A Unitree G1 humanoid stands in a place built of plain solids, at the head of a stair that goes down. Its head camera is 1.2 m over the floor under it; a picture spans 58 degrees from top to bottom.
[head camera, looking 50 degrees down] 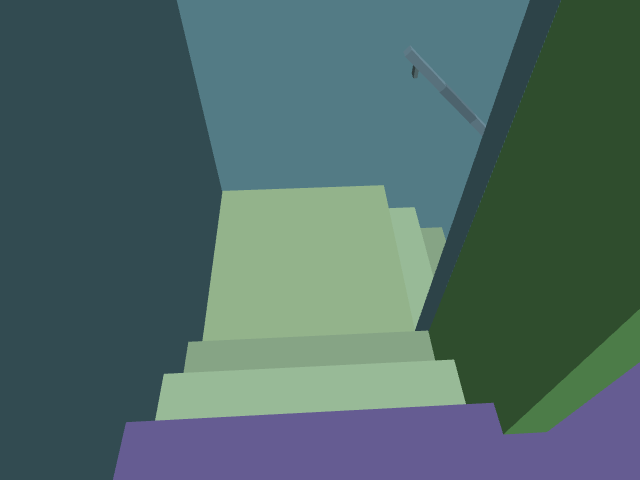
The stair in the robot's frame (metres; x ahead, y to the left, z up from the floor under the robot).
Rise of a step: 0.21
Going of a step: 0.23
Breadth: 1.00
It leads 2 degrees to the left of straight ahead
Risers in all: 3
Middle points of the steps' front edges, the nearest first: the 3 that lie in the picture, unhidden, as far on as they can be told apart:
0.39 0.03 0.00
0.62 0.03 -0.21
0.84 0.04 -0.42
